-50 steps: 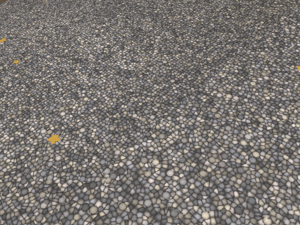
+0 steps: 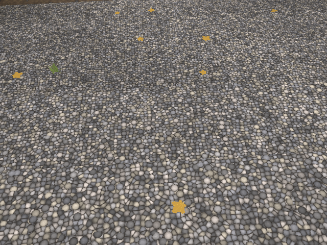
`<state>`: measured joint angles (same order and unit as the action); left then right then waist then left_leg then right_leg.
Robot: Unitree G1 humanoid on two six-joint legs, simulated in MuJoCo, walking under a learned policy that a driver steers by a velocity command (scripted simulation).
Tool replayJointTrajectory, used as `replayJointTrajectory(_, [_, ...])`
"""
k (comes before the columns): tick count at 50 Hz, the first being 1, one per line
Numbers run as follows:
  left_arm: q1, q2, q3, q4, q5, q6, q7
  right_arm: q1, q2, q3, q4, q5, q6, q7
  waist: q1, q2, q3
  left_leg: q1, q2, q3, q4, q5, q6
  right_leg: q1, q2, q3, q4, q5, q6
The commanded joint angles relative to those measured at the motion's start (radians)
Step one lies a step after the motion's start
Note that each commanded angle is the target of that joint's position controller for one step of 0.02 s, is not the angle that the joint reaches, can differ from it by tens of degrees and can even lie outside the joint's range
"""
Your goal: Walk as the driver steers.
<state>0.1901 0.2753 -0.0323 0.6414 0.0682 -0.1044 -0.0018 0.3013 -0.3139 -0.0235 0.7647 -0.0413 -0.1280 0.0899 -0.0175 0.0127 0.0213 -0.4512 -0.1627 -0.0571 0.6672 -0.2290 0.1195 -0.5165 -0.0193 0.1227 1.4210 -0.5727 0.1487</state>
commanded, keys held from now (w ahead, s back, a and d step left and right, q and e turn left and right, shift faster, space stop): q+shift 0.40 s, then shift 0.14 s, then e+shift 0.46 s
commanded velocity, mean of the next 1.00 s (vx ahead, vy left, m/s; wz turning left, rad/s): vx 0.05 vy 0.00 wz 0.35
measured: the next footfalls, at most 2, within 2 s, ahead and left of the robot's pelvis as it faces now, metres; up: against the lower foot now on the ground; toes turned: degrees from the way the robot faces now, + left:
right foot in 0.22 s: +0.16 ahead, -0.18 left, +0.00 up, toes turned +18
left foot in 0.56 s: +0.15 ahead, +0.06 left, +0.00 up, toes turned +35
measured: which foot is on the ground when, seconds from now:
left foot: down 0.00-0.24, up 0.26-0.54, down 0.56-1.00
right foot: up 0.00-0.20, down 0.22-0.56, up 0.58-1.00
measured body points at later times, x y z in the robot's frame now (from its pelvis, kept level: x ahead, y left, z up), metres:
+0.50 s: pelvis +0.14 -0.05 +0.00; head +0.17 -0.03 +0.45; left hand +0.03 +0.20 -0.12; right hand +0.47 -0.13 -0.06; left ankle +0.13 +0.06 -0.65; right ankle +0.12 -0.19 -0.71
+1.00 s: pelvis +0.17 -0.06 -0.01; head +0.20 -0.05 +0.44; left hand +0.24 +0.22 -0.11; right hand +0.38 -0.25 -0.11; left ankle +0.12 +0.04 -0.71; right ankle +0.15 -0.21 -0.65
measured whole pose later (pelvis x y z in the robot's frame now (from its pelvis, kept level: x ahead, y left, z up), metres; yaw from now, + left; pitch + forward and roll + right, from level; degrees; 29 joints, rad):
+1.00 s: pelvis +0.17 -0.06 -0.01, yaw +17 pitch +2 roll +1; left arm 0.24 0.24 0.03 0.58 0.10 0.00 -0.07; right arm 0.19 -0.22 -0.01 0.72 -0.08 -0.11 -0.08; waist -0.01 -0.01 0.01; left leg -0.37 0.14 0.28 0.81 -0.46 0.01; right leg -0.51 -0.06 0.01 1.21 -0.34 0.04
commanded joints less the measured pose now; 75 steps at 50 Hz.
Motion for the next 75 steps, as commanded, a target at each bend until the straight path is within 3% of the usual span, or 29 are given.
replayJointTrajectory(1, [0.106,0.149,0.021,-0.096,0.009,0.032,0.045,-0.137,-0.107,-0.009,-0.126,0.009,-0.024,0.013,0.134,-0.002,-0.119,-0.010,0.294,-0.462,-0.383,0.661,0.281,0.021,-0.053,0.018,-0.129,0.011,-0.013])
replayJointTrajectory(6, [0.161,0.030,-0.004,-0.100,0.016,0.080,-0.021,-0.141,-0.156,-0.023,-0.184,-0.054,-0.012,-0.044,0.122,-0.001,-0.124,-0.253,0.083,-0.253,-0.186,0.477,0.104,0.384,0.033,-0.119,-0.283,0.473,-0.052])
replayJointTrajectory(11, [0.500,0.149,0.069,-0.007,-0.025,0.039,-0.004,-0.267,-0.113,-0.018,-0.295,-0.009,-0.031,-0.029,0.235,-0.013,-0.061,-0.208,0.092,-0.397,0.227,0.621,0.059,0.567,0.089,-0.078,-0.758,0.498,-0.130])
replayJointTrajectory(13, [0.157,0.280,0.083,-0.106,-0.033,0.019,-0.030,0.042,0.046,0.029,-0.247,-0.001,-0.009,0.007,-0.040,-0.321,-0.214,-0.510,-0.082,-0.115,0.730,-0.485,-0.125,0.673,-0.467,0.489,-0.925,1.531,-0.723])
replayJointTrajectory(14, [0.117,0.182,0.069,-0.128,-0.019,-0.001,-0.027,0.070,-0.094,-0.014,-0.186,-0.028,0.010,-0.002,0.008,-0.073,-0.097,-0.516,0.072,-0.109,0.880,-0.454,-0.182,0.486,-0.548,0.559,-0.965,1.384,-0.691])
replayJointTrajectory(17, [-0.046,-0.019,0.004,-0.122,-0.078,-0.016,0.041,-0.136,-0.008,0.025,-0.248,-0.078,0.041,-0.052,-0.008,-0.057,-0.137,-0.458,0.212,-0.033,0.848,-0.253,-0.251,0.385,-0.272,0.180,-0.929,0.971,-0.413])
replayJointTrajectory(18, [-0.031,0.031,0.019,-0.113,-0.066,-0.017,0.074,-0.172,0.019,0.046,-0.277,-0.084,0.039,-0.024,0.014,-0.062,-0.133,-0.381,0.221,0.021,0.830,-0.223,-0.251,0.340,-0.220,0.089,-0.961,0.988,-0.384])
replayJointTrajectory(19, [-0.013,0.108,0.041,-0.100,-0.053,-0.020,0.101,-0.195,0.027,0.055,-0.294,-0.069,0.042,0.007,0.030,-0.032,-0.104,-0.341,0.235,0.052,0.736,-0.182,-0.241,0.311,-0.183,0.005,-0.990,0.957,-0.364])
replayJointTrajectory(20, [0.181,0.213,0.097,0.016,-0.049,0.051,0.054,-0.336,-0.049,-0.022,-0.300,0.054,0.144,-0.031,0.067,-0.021,0.072,-0.358,0.213,0.069,0.522,-0.084,-0.165,0.274,-0.239,-0.044,-0.991,0.960,-0.308])
replayJointTrajectory(25, [0.170,0.163,0.093,-0.004,-0.020,0.077,0.006,-0.248,-0.012,-0.024,-0.262,0.018,0.225,-0.075,0.037,-0.140,-0.072,-0.082,0.125,0.127,0.425,0.029,-0.079,0.264,-0.221,-0.185,-0.799,1.012,-0.238])
replayJointTrajectory(28, [0.056,0.215,0.112,-0.016,-0.052,0.084,0.001,-0.010,-0.023,-0.043,-0.184,0.015,0.213,-0.084,-0.136,-0.143,-0.127,0.448,0.051,0.172,0.089,0.086,-0.051,0.035,-0.178,-0.278,-0.484,1.005,-0.192])
replayJointTrajectory(29, [0.071,0.179,0.117,-0.026,-0.061,0.097,0.009,0.051,-0.062,-0.046,-0.133,0.032,0.193,-0.080,-0.138,0.103,-0.074,0.646,0.240,-0.099,-0.212,0.634,0.020,-0.190,-0.049,-0.305,-0.174,0.112,-0.149])
replayJointTrajectory(30, [0.205,0.040,0.062,-0.039,-0.058,0.117,0.019,-0.003,-0.035,-0.019,-0.139,0.074,0.174,-0.093,-0.004,0.114,-0.177,0.610,0.483,-0.274,-0.083,1.215,0.107,-0.161,-0.067,-0.109,-0.161,-0.020,-0.130])
replayJointTrajectory(31, [0.280,0.012,0.045,0.014,-0.062,0.137,0.034,-0.050,-0.022,-0.010,-0.143,0.071,0.166,-0.102,-0.008,0.096,-0.226,0.454,0.528,-0.260,-0.151,1.037,0.183,-0.026,-0.056,-0.016,-0.247,0.000,-0.114])
replayJointTrajectory(35, [0.224,0.164,0.122,0.055,-0.073,0.191,0.043,-0.198,-0.042,-0.013,-0.133,0.010,0.117,-0.102,0.052,0.092,-0.071,0.140,0.449,-0.045,-0.173,0.726,0.174,0.094,0.025,-0.114,-0.214,0.241,-0.149])
replayJointTrajectory(41, [0.049,0.113,0.145,-0.017,-0.056,0.222,0.030,-0.052,-0.042,-0.033,-0.115,0.001,0.101,-0.114,-0.001,0.049,-0.073,0.310,0.539,-0.057,-0.174,0.493,0.180,-0.157,0.022,-0.092,-0.050,0.276,-0.159])
replayJointTrajectory(42, [0.104,-0.066,0.043,-0.020,0.037,0.175,0.004,-0.157,0.123,0.030,-0.135,-0.072,0.039,-0.103,0.024,0.009,-0.013,0.134,0.624,-0.086,-0.215,0.390,0.182,-0.108,-0.053,0.071,0.046,0.363,-0.147])
replayJointTrajectory(47, [0.053,0.018,0.065,-0.126,0.041,0.081,-0.074,-0.147,-0.040,-0.023,-0.118,-0.043,0.001,-0.186,0.003,0.037,-0.115,0.189,0.488,0.145,-0.079,0.233,0.090,-0.079,-0.030,-0.112,-0.099,0.288,-0.099])
replayJointTrajectory(51, [0.055,0.014,0.085,-0.152,0.011,0.094,-0.083,-0.067,-0.173,-0.084,-0.093,-0.047,0.000,-0.176,-0.020,0.137,-0.067,0.148,0.606,0.123,-0.069,0.222,0.007,0.128,-0.014,-0.225,-0.480,0.160,-0.112])
replayJointTrajectory(53, [0.199,0.063,0.126,-0.108,-0.015,0.097,-0.054,-0.124,-0.162,-0.085,-0.093,-0.027,-0.011,-0.143,0.073,0.101,-0.080,0.091,0.574,0.163,0.128,0.177,-0.033,0.348,0.053,-0.260,-0.759,0.344,-0.197])
replayJointTrajectory(54, [0.312,0.199,0.161,-0.058,-0.037,0.063,-0.010,-0.169,-0.102,-0.091,-0.185,-0.015,-0.016,-0.121,0.082,-0.264,-0.100,-0.051,0.335,0.329,0.469,-0.237,-0.117,0.488,0.023,-0.110,-0.887,1.087,-0.364])
replayJointTrajectory(55, [0.367,0.268,0.151,-0.068,0.007,0.025,-0.009,-0.344,-0.066,-0.075,-0.328,0.013,-0.037,-0.097,0.113,-0.312,-0.166,-0.350,0.142,0.188,0.632,-0.547,-0.170,0.661,-0.205,0.318,-0.881,1.393,-0.567])
replayJointTrajectory(57, [0.301,0.131,0.112,-0.016,0.002,-0.066,-0.057,-0.442,-0.029,-0.057,-0.355,0.037,-0.022,-0.115,0.139,-0.151,-0.045,-0.552,0.170,-0.053,0.612,-0.419,-0.164,0.604,-0.287,0.349,-0.797,1.075,-0.477])
replayJointTrajectory(59, [0.148,0.095,0.087,-0.007,-0.037,-0.054,-0.096,-0.327,-0.077,-0.061,-0.281,-0.030,0.022,-0.149,0.034,-0.116,-0.054,-0.507,0.188,-0.083,0.686,-0.302,-0.186,0.451,-0.255,0.299,-0.732,1.048,-0.434])
replayJointTrajectory(62, [0.032,0.013,0.034,-0.028,-0.011,-0.027,-0.083,-0.189,-0.043,-0.020,-0.211,-0.064,0.061,-0.131,-0.024,-0.043,-0.077,-0.331,0.175,-0.099,0.493,0.114,-0.219,0.193,-0.079,0.194,-0.683,0.785,-0.338])
replayJointTrajectory(66, [0.173,0.014,0.025,0.016,-0.017,-0.022,-0.033,-0.258,0.015,0.023,-0.209,-0.056,0.065,-0.077,0.063,0.021,-0.058,-0.327,0.171,-0.077,0.177,0.294,-0.234,0.172,-0.015,0.265,-0.606,0.428,-0.363])
replayJointTrajectory(68, [0.176,0.081,0.029,0.035,0.005,-0.002,-0.061,-0.240,0.092,0.064,-0.195,-0.100,0.112,-0.030,0.047,-0.059,-0.009,-0.077,0.178,-0.050,-0.007,0.333,-0.211,-0.062,-0.008,0.374,-0.649,-0.050,-0.432])
replayJointTrajectory(70, [0.176,0.110,0.032,0.048,0.042,-0.003,-0.097,-0.235,0.060,0.067,-0.186,-0.078,0.142,-0.012,0.043,-0.086,0.043,0.027,0.206,-0.080,0.013,0.316,-0.210,-0.198,-0.037,0.482,-0.633,-0.292,-0.470])
replayJointTrajectory(75, [0.212,0.127,0.015,0.096,-0.007,0.029,-0.104,0.013,0.033,0.052,-0.047,-0.045,0.088,-0.028,-0.030,-0.076,0.033,0.455,0.212,0.017,-0.401,0.378,-0.164,-0.165,0.083,0.454,-0.234,-0.373,-0.393])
